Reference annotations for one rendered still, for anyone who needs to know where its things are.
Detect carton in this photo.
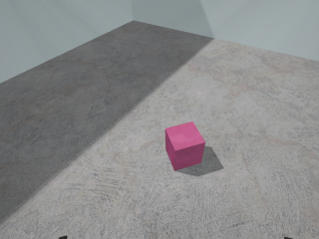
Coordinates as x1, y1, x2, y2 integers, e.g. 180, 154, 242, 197
164, 121, 205, 171

